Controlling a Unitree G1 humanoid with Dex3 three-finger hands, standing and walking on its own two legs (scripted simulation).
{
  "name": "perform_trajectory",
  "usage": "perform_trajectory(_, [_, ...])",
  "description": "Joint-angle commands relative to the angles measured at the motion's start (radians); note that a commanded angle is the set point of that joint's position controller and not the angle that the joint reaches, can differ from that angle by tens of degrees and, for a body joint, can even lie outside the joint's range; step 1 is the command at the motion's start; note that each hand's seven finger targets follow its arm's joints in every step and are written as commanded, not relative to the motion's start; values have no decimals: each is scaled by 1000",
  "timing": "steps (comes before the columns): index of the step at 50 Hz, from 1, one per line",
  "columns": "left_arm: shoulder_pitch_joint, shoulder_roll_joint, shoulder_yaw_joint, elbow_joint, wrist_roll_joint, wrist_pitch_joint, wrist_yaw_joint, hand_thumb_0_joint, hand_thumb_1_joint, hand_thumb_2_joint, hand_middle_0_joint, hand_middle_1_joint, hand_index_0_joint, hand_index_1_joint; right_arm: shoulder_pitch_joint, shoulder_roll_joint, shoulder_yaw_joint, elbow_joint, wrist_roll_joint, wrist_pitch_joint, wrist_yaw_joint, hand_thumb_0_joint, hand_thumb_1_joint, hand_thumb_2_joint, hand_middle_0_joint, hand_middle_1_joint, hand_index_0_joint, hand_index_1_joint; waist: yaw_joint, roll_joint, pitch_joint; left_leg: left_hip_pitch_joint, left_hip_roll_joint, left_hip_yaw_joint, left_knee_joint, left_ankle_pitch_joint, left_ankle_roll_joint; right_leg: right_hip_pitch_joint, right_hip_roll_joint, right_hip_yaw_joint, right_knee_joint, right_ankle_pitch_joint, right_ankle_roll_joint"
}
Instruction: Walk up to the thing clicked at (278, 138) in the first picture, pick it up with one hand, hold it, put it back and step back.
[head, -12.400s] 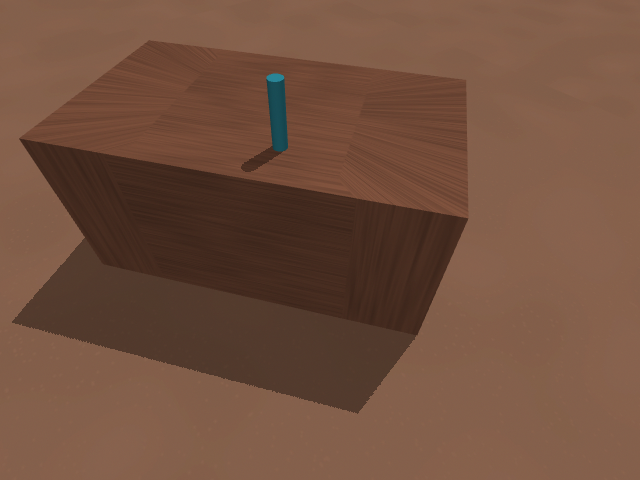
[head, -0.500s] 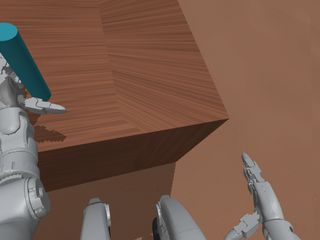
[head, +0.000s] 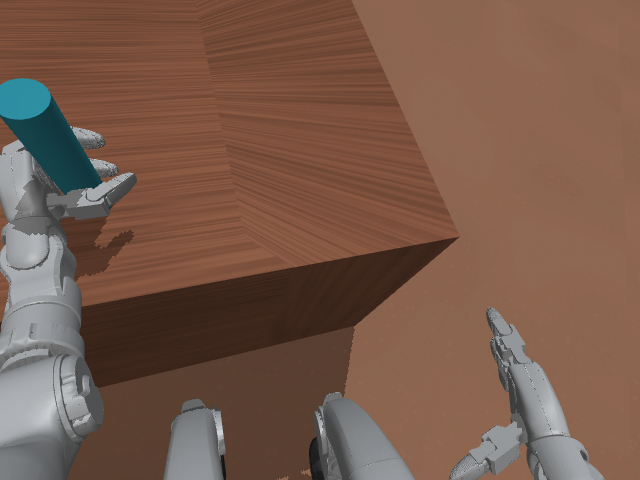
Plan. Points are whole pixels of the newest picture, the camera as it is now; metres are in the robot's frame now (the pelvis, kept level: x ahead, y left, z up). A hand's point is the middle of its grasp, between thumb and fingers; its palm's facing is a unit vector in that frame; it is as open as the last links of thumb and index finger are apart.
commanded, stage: settle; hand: left
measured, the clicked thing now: (66, 162) +0.48 +0.23 +0.05
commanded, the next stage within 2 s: lift in 1.16 s
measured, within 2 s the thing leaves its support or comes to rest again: leaves its support in 0.36 s
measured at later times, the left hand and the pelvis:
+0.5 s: hand (63, 162) +0.49 +0.23 +0.04, palm faces +0.21 -0.98 +0.00, open 5.6 cm; pelvis +0.00 +0.00 +0.01, yaw +0 degrees
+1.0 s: hand (62, 134) +0.50 +0.22 +0.08, palm faces +0.19 -0.98 +0.00, open 5.6 cm; pelvis +0.01 +0.00 +0.03, yaw +0 degrees
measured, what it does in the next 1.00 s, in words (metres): stands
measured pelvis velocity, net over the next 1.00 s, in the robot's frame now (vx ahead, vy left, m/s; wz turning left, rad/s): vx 0.01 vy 0.00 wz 0.00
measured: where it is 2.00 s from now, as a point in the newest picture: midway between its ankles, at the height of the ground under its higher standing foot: outside the picture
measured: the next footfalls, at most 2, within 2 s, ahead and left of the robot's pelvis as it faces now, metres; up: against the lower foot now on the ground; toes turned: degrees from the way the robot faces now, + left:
none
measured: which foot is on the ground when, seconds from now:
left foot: down 0.00-1.00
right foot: down 0.00-1.00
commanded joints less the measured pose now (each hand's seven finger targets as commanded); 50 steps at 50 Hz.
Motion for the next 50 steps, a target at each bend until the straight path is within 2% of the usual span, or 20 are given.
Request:
perform_trajectory(1, [-314, 270, 62, -174, 4, -70, 18, 0, 227, 938, -1322, -1174, -1334, -1166, 90, -195, -144, -163, 9, -40, -24, 0, 522, -46, 49, 49, 48, 49, -1, 200, -457, 527, -19, -28, -156, 324, 11, 83, 42, -47, -132, 321, -57])
perform_trajectory(2, [-314, 267, 62, -200, 1, -75, 23, 0, 251, 957, -1326, -1186, -1337, -1179, 73, -177, -126, -149, 10, -39, -20, 0, 523, -46, 49, 49, 48, 49, 13, 214, -436, 497, -24, -22, -152, 308, 13, 79, 38, -41, -131, 313, -57])
perform_trajectory(3, [-317, 262, 69, -182, -6, -78, 21, 0, 295, 1026, -1349, -1229, -1356, -1226, 64, -165, -115, -160, 12, -41, -20, 0, 520, -48, 49, 49, 48, 49, 4, 205, -427, 479, -26, -19, -146, 299, 17, 84, 36, -35, -133, 317, -54])
perform_trajectory(5, [-299, 278, 84, -181, -4, -85, 23, 0, 373, 1133, -1402, -1320, -1402, -1327, 47, -170, -119, -190, 11, -44, -19, 0, 518, -52, 48, 49, 48, 49, 11, 189, -449, 454, -31, -10, -131, 304, 24, 113, 33, -25, -132, 336, -51])
perform_trajectory(7, [-321, 273, 72, -178, 0, -92, 8, 0, 533, 1293, -1369, -1370, -1357, -1394, 29, -153, -93, -217, 11, -48, -18, 0, 526, -57, 49, 50, 49, 50, 9, 201, -456, 461, -31, -9, -137, 266, 21, 102, 33, -21, -136, 305, -51])
perform_trajectory(10, [-364, 239, 18, -233, 2, -94, -16, 0, 651, 1385, -1422, -1431, -1412, -1453, 36, -125, -62, -236, 11, -50, -18, 0, 532, -56, 49, 50, 49, 50, 14, 233, -527, 503, -35, 0, -137, 282, 20, 141, 29, -9, -147, 327, -51])
perform_trajectory(12, [-362, 294, 44, -250, -3, -84, -24, 0, 677, 1403, -1431, -1449, -1422, -1469, 68, -163, -97, -217, 11, -47, -26, 0, 533, -56, 49, 50, 49, 50, 20, 257, -565, 540, -34, 1, -134, 336, 18, 161, 31, -10, -147, 373, -51])
perform_trajectory(13, [-381, 278, 28, -272, -7, -78, -29, 0, 688, 1389, -1428, -1438, -1420, -1457, 87, -168, -107, -193, 9, -44, -28, 0, 533, -55, 49, 50, 49, 50, 10, 279, -565, 567, -30, -2, -137, 352, 14, 146, 33, -15, -146, 378, -52])
perform_trajectory(15, [-402, 298, 46, -316, -17, -66, -22, 0, 719, 1401, -1433, -1451, -1426, -1469, 79, -186, -125, -201, 11, -40, -33, 0, 536, -55, 49, 50, 49, 50, 25, 291, -579, 597, -28, -8, -145, 379, 10, 151, 32, -19, -149, 384, -55])
perform_trajectory(18, [-427, 301, 40, -350, -14, -52, 0, 0, 598, 1377, -1461, -1475, -1455, -1492, 65, -172, -119, -172, 16, -34, -37, 0, 528, -55, 49, 50, 49, 50, 33, 288, -524, 594, -26, -8, -169, 346, 9, 141, 32, -22, -159, 351, -58])
perform_trajectory(19, [-429, 268, 17, -330, -13, -48, 3, 0, 562, 1378, -1461, -1483, -1456, -1501, 47, -156, -111, -171, 17, -36, -38, 0, 529, -55, 49, 50, 49, 50, 24, 267, -499, 581, -25, -7, -173, 325, 12, 135, 34, -23, -166, 341, -56])
perform_trajectory(23, [-417, 257, 7, -289, -11, -32, 0, 0, 560, 1365, -1431, -1457, -1427, -1474, 56, -136, -83, -146, 20, -35, -42, 0, 537, -53, 49, 50, 49, 50, 18, 234, -457, 577, -26, -4, -193, 297, 15, 141, 33, -25, -188, 328, -52])
perform_trajectory(24, [-398, 221, -13, -263, -10, -23, -6, 0, 546, 1367, -1438, -1465, -1434, -1481, 45, -128, -79, -158, 22, -35, -41, 0, 536, -53, 49, 50, 49, 50, 14, 220, -455, 587, -23, -6, -200, 308, 15, 143, 34, -29, -188, 334, -52])
perform_trajectory(27, [-383, 226, -8, -233, -16, -7, -17, 0, 568, 1376, -1431, -1462, -1429, -1478, 55, -143, -89, -123, 21, -30, -38, 0, 547, -51, 49, 50, 49, 50, 28, 233, -425, 592, -21, -14, -222, 310, 5, 130, 36, -39, -191, 313, -57])
perform_trajectory(34, [-445, 269, 13, -291, -26, 4, -13, 0, 563, 1388, -1431, -1471, -1432, -1484, 47, -158, -106, -118, 22, -30, -39, 0, 549, -50, 49, 50, 49, 50, 37, 236, -478, 631, -19, -12, -230, 355, 7, 173, 33, -36, -206, 348, -58])
perform_trajectory(36, [-471, 237, -10, -312, -35, 1, -14, 0, 545, 1393, -1428, -1471, -1427, -1487, 18, -139, -92, -124, 28, -33, -41, 0, 548, -51, 49, 50, 49, 50, 41, 221, -496, 654, -19, -9, -228, 368, 11, 189, 33, -30, -212, 365, -54])
perform_trajectory(40, [-480, 262, -7, -318, -30, 0, -14, 0, 538, 1408, -1436, -1482, -1432, -1502, 25, -140, -87, -103, 26, -36, -48, 0, 544, -53, 49, 50, 49, 50, 43, 229, -537, 687, -18, -7, -216, 442, 14, 209, 30, -26, -212, 421, -52])
perform_trajectory(43, [-464, 260, -6, -287, -27, 10, -15, 0, 541, 1424, -1436, -1490, -1433, -1510, 42, -139, -86, -88, 25, -29, -49, 0, 550, -52, 49, 50, 49, 50, 40, 227, -523, 685, -19, -4, -223, 452, 14, 220, 29, -25, -222, 434, -51])
perform_trajectory(46, [-442, 280, 16, -257, -26, 24, -14, 0, 566, 1441, -1430, -1500, -1431, -1517, 49, -147, -93, -51, 25, -20, -47, 0, 556, -50, 49, 50, 49, 50, 43, 213, -460, 633, -26, 5, -238, 382, 18, 227, 26, -20, -244, 405, -48])
perform_trajectory(50, [-460, 264, 6, -281, -27, 33, -15, 0, 580, 1438, -1434, -1496, -1436, -1512, 16, -139, -87, -67, 27, -19, -42, 0, 561, -48, 49, 50, 49, 50, 53, 218, -487, 660, -23, 7, -239, 432, 18, 236, 26, -21, -242, 436, -49])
